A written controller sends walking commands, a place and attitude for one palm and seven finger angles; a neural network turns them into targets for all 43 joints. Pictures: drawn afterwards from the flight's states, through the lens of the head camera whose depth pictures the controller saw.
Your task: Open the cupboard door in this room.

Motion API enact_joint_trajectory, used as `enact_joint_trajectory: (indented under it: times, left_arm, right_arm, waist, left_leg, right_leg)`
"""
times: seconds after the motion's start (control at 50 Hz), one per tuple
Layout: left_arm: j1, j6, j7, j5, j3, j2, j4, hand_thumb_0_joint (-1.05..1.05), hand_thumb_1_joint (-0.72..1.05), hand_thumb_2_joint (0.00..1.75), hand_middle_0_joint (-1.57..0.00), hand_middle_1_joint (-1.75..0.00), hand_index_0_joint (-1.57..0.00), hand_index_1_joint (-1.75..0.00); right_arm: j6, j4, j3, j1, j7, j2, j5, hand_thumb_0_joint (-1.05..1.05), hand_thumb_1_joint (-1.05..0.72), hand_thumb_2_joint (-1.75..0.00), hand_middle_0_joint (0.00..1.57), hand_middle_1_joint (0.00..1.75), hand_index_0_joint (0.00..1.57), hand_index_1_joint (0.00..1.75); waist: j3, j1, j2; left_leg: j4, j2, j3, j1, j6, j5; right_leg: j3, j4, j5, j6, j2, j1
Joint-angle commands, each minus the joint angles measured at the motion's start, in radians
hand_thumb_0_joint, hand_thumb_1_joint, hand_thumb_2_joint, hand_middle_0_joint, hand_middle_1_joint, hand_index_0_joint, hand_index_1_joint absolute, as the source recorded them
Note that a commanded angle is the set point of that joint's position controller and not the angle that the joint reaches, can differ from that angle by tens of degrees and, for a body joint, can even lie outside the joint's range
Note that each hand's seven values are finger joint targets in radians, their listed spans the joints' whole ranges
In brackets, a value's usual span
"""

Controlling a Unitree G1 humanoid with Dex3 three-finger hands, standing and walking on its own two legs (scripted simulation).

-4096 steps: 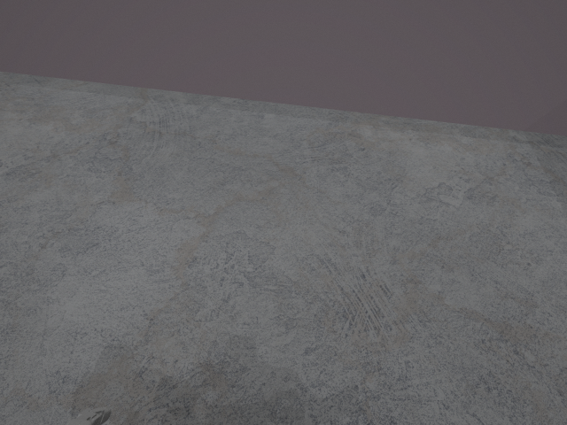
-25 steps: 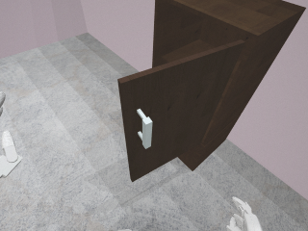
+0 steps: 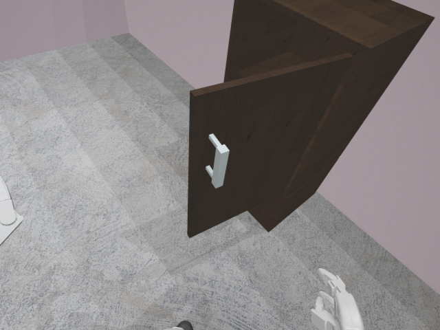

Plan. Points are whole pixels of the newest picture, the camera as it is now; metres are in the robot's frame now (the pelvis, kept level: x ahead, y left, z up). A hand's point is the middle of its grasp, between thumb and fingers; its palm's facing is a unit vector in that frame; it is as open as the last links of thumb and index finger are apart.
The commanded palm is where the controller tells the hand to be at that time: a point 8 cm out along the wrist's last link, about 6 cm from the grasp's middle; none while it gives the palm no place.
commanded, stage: stop stepping back and stand still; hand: left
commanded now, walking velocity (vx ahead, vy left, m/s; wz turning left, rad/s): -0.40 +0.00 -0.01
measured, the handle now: (215, 161) +0.46 +0.06 +0.02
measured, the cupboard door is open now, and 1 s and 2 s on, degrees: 80 80 80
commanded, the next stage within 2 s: let the arm hang, fingers relaxed in 1.20 s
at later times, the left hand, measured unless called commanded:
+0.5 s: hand (39, 301) +0.12 +0.22 +0.16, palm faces +0.33 -0.80 -0.51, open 7.4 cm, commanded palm +0.06 +0.26 +0.18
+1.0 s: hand out of the picture +0.08 +0.24 +0.16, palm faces +0.37 -0.80 -0.47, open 7.4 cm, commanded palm +0.03 +0.28 +0.18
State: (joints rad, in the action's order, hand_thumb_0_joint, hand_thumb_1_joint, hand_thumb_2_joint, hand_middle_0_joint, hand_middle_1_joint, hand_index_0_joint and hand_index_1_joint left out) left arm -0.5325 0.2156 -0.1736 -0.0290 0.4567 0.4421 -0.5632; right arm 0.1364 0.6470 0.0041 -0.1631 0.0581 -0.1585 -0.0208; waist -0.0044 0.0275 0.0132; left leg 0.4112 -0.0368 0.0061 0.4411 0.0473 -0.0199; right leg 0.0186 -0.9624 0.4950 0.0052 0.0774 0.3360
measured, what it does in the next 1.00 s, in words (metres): walks backwards: right foot, then left foot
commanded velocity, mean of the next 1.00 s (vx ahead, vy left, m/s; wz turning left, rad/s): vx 0.07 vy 0.03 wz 0.00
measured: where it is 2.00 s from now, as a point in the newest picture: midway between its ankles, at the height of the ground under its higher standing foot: outside the picture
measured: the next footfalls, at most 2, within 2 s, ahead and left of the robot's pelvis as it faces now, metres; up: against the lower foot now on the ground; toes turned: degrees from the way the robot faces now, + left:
right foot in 0.16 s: -0.11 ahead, -0.13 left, +0.00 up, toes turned -4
left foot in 0.28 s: +0.07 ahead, +0.07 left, +0.00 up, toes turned -4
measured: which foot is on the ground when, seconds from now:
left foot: down 0.00-0.14, up 0.16-0.26, down 0.28-0.46, up 0.48-0.64, down 0.66-1.00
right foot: up 0.00-0.14, down 0.16-1.00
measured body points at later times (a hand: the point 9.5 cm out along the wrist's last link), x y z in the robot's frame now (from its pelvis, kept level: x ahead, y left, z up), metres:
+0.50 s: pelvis -0.09 -0.03 -0.01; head -0.10 -0.02 +0.44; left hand +0.10 +0.26 +0.19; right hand +0.02 -0.29 -0.10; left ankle +0.01 +0.07 -0.72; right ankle -0.15 -0.12 -0.74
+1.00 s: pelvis -0.12 -0.01 +0.00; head -0.12 -0.01 +0.45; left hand +0.06 +0.28 +0.18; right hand +0.05 -0.24 -0.07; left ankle -0.07 +0.10 -0.74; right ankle -0.15 -0.12 -0.74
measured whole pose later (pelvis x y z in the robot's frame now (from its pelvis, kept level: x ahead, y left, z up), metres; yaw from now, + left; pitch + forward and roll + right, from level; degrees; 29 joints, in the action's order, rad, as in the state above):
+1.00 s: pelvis -0.12 -0.01 +0.00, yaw -3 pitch -1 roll -1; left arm -0.55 0.22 -0.13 -0.03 0.40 0.41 -0.44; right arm 0.14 0.62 -0.03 -0.19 0.07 -0.18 -0.01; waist 0.00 0.01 -0.01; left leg 0.48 -0.04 -0.04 0.29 0.00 -0.18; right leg -0.02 -0.45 0.29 -0.01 0.02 0.15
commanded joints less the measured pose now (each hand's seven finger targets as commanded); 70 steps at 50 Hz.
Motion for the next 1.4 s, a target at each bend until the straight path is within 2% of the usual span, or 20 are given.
enact_joint_trajectory:
  times: [0.0,0.08,0.14,0.16,0.22,0.28,0.32,0.38,0.4,0.44,0.46,0.54,0.58,0.64,0.68,0.98,1.26,1.28,1.32,1.38]
  left_arm:
    - [0.098,0.033,-0.005,-0.014,0.023,0.122,-0.21,0.0,0.9,0.9,-0.2,-0.3,-0.2,-0.3]
    - [0.063,0.057,0.017,-0.042,0.082,0.186,-0.245,0.0,0.9,0.9,-0.2,-0.3,-0.2,-0.3]
    - [0.025,0.079,0.011,-0.043,0.183,0.297,-0.258,0.0,0.9,0.9,-0.2,-0.3,-0.2,-0.3]
    - [0.073,0.076,0.016,-0.042,0.16,0.284,-0.291,0.0,0.9,0.9,-0.2,-0.3,-0.2,-0.3]
    - [-0.034,0.014,0.016,-0.037,0.155,0.209,-0.168,0.0,0.9,0.9,-0.2,-0.3,-0.2,-0.3]
    - [0.004,0.012,0.013,-0.044,0.113,0.176,-0.117,0.0,0.9,0.9,-0.2,-0.3,-0.2,-0.3]
    - [0.01,0.025,0.008,-0.033,0.128,0.203,-0.131,0.0,0.9,0.9,-0.2,-0.3,-0.2,-0.3]
    - [-0.038,0.032,0.008,-0.023,0.117,0.179,-0.153,0.0,0.9,0.9,-0.2,-0.3,-0.2,-0.3]
    - [-0.067,0.03,0.012,-0.018,0.11,0.174,-0.147,0.0,0.9,0.9,-0.2,-0.3,-0.2,-0.3]
    - [-0.087,0.03,0.016,-0.021,0.117,0.193,-0.155,0.0,0.9,0.9,-0.2,-0.3,-0.2,-0.3]
    - [-0.037,0.033,0.008,-0.027,0.145,0.213,-0.179,0.0,0.9,0.9,-0.2,-0.3,-0.2,-0.3]
    - [0.099,0.064,-0.001,0.01,0.086,0.164,-0.06,0.0,0.9,0.9,-0.2,-0.3,-0.2,-0.3]
    - [0.11,0.062,-0.007,0.009,0.075,0.152,-0.023,0.0,0.9,0.9,-0.2,-0.3,-0.2,-0.3]
    - [0.112,0.067,-0.002,0.002,0.065,0.15,-0.08,0.0,0.9,0.9,-0.2,-0.3,-0.2,-0.3]
    - [0.033,0.057,0.005,0.007,0.079,0.154,-0.055,0.0,0.9,0.9,-0.2,-0.3,-0.2,-0.3]
    - [0.077,0.049,0.02,-0.008,0.055,0.125,-0.051,0.0,0.9,0.9,-0.2,-0.3,-0.2,-0.3]
    - [0.007,0.048,0.009,-0.001,0.077,0.144,-0.085,0.0,0.9,0.9,-0.2,-0.3,-0.2,-0.3]
    - [0.083,-0.116,0.154,0.075,-0.343,-0.053,0.726,0.0,0.9,0.9,-0.2,-0.3,-0.2,-0.3]
    - [0.104,-0.198,0.174,0.059,-0.338,-0.065,0.783,0.0,0.9,0.9,-0.2,-0.3,-0.2,-0.3]
    - [0.19,-0.198,0.173,0.065,-0.358,-0.026,0.951,0.0,0.9,0.9,-0.2,-0.3,-0.2,-0.3]
  right_arm:
    - [0.051,-0.118,0.048,0.063,0.008,-0.171,0.0,0.0,-0.9,-0.9,0.2,0.3,0.2,0.3]
    - [0.023,-0.127,0.038,0.072,-0.007,-0.149,-0.007,0.0,-0.9,-0.9,0.2,0.3,0.2,0.3]
    - [0.006,-0.145,0.014,0.089,0.001,-0.138,-0.009,0.0,-0.9,-0.9,0.2,0.3,0.2,0.3]
    - [0.014,-0.146,0.02,0.086,0.004,-0.147,0.002,0.0,-0.9,-0.9,0.2,0.3,0.2,0.3]
    - [0.008,-0.166,0.003,0.071,0.027,-0.138,0.024,0.0,-0.9,-0.9,0.2,0.3,0.2,0.3]
    - [0.037,-0.157,0.018,0.037,0.041,-0.189,0.036,0.0,-0.9,-0.9,0.2,0.3,0.2,0.3]
    - [0.057,-0.146,0.02,0.034,0.038,-0.18,0.01,0.0,-0.9,-0.9,0.2,0.3,0.2,0.3]
    - [0.055,-0.159,0.025,0.055,0.029,-0.18,0.012,0.0,-0.9,-0.9,0.2,0.3,0.2,0.3]
    - [0.045,-0.169,0.027,0.058,0.024,-0.181,0.011,0.0,-0.9,-0.9,0.2,0.3,0.2,0.3]
    - [0.021,-0.163,0.046,0.053,0.012,-0.171,0.014,0.0,-0.9,-0.9,0.2,0.3,0.2,0.3]
    - [0.016,-0.153,0.051,0.053,0.01,-0.192,0.01,0.0,-0.9,-0.9,0.2,0.3,0.2,0.3]
    - [0.054,-0.115,0.032,0.02,0.028,-0.162,0.019,0.0,-0.9,-0.9,0.2,0.3,0.2,0.3]
    - [0.072,-0.106,0.032,0.015,0.044,-0.161,0.016,0.0,-0.9,-0.9,0.2,0.3,0.2,0.3]
    - [0.076,-0.133,0.051,0.015,0.041,-0.195,0.025,0.0,-0.9,-0.9,0.2,0.3,0.2,0.3]
    - [0.065,-0.138,0.04,0.003,0.037,-0.174,0.027,0.0,-0.9,-0.9,0.2,0.3,0.2,0.3]
    - [0.051,-0.17,0.023,0.052,0.033,-0.159,0.015,0.0,-0.9,-0.9,0.2,0.3,0.2,0.3]
    - [0.077,-0.163,0.031,0.044,0.036,-0.165,0.012,0.0,-0.9,-0.9,0.2,0.3,0.2,0.3]
    - [0.072,0.11,0.077,0.081,-0.057,-0.356,0.022,0.0,-0.9,-0.9,0.2,0.3,0.2,0.3]
    - [-0.024,0.103,0.069,0.006,-0.056,-0.291,0.023,0.0,-0.9,-0.9,0.2,0.3,0.2,0.3]
    - [-0.067,0.124,0.05,0.034,-0.057,-0.3,0.006,0.0,-0.9,-0.9,0.2,0.3,0.2,0.3]
  waist:
    - [-0.158,-0.026,-0.263]
    - [-0.214,-0.005,-0.227]
    - [-0.152,-0.006,0.071]
    - [-0.18,-0.004,0.119]
    - [-0.094,-0.045,0.075]
    - [-0.11,-0.04,-0.207]
    - [-0.131,-0.036,-0.258]
    - [-0.066,-0.023,-0.229]
    - [-0.051,-0.028,-0.201]
    - [-0.01,-0.024,0.16]
    - [0.038,-0.019,0.197]
    - [0.021,-0.041,0.056]
    - [-0.012,-0.037,0.013]
    - [-0.089,-0.022,-0.074]
    - [-0.095,-0.031,-0.087]
    - [-0.006,-0.037,-0.078]
    - [-0.074,-0.024,-0.094]
    - [-0.02,-0.062,-0.12]
    - [-0.12,-0.036,-0.054]
    - [-0.093,-0.024,0.129]
  left_leg:
    - [-0.303,-0.186,0.167,-0.206,0.029,-0.368]
    - [-0.168,-0.123,0.068,-0.3,-0.057,-0.135]
    - [0.348,0.029,-0.057,-0.313,-0.089,-0.243]
    - [0.473,0.062,-0.025,-0.257,-0.089,-0.283]
    - [0.222,0.028,-0.031,-0.166,-0.049,-0.13]
    - [-0.011,-0.105,0.175,-0.346,0.034,0.154]
    - [-0.171,-0.179,0.342,-0.255,0.061,-0.098]
    - [-0.244,-0.099,0.203,-0.003,0.006,-0.54]
    - [-0.156,-0.041,0.121,0.04,-0.025,-0.524]
    - [0.392,0.077,0.013,-0.054,-0.073,-0.328]
    - [0.58,0.06,0.033,0.043,-0.073,-0.305]
    - [0.316,-0.013,-0.025,0.001,-0.035,-0.3]
    - [0.111,0.026,-0.084,-0.15,-0.02,-0.227]
    - [0.049,-0.065,0.033,-0.325,0.019,0.066]
    - [0.084,-0.068,0.027,-0.317,0.021,0.217]
    - [-0.044,-0.034,0.024,-0.247,-0.028,-0.263]
    - [-0.081,-0.027,0.03,-0.26,-0.038,-0.17]
    - [0.093,-0.074,0.09,-0.115,-0.012,0.135]
    - [0.085,-0.105,0.1,-0.174,-0.003,0.125]
    - [0.051,-0.093,0.146,-0.126,0.015,0.031]
  right_leg:
    - [-0.062,0.216,0.065,-0.021,0.014,-0.066]
    - [-0.034,0.666,-0.095,-0.07,-0.04,-0.138]
    - [0.172,0.799,-0.28,-0.15,-0.356,0.123]
    - [0.164,0.731,-0.355,-0.183,-0.362,0.093]
    - [0.018,0.524,-0.694,-0.087,-0.252,-0.086]
    - [-0.049,0.342,-0.258,0.018,-0.071,-0.007]
    - [-0.021,0.26,0.032,0.004,-0.047,-0.052]
    - [-0.07,0.464,-0.014,-0.029,-0.04,-0.262]
    - [-0.044,0.548,-0.012,-0.044,-0.064,-0.276]
    - [0.343,0.846,0.289,-0.154,-0.336,0.05]
    - [0.425,0.872,0.223,-0.206,-0.421,0.095]
    - [0.162,0.652,-0.338,-0.142,-0.32,-0.1]
    - [0.119,0.582,-0.442,-0.101,-0.274,-0.121]
    - [0.045,0.459,-0.495,0.002,-0.154,-0.103]
    - [0.011,0.451,-0.584,0.005,-0.13,-0.113]
    - [0.047,0.666,-0.202,-0.011,-0.107,-0.054]
    - [-0.009,0.655,-0.304,-0.004,-0.094,-0.154]
    - [-0.038,0.493,-0.476,-0.032,-0.175,-0.075]
    - [-0.02,0.476,-0.307,-0.032,-0.158,-0.07]
    - [-0.003,0.485,-0.27,-0.047,-0.155,-0.115]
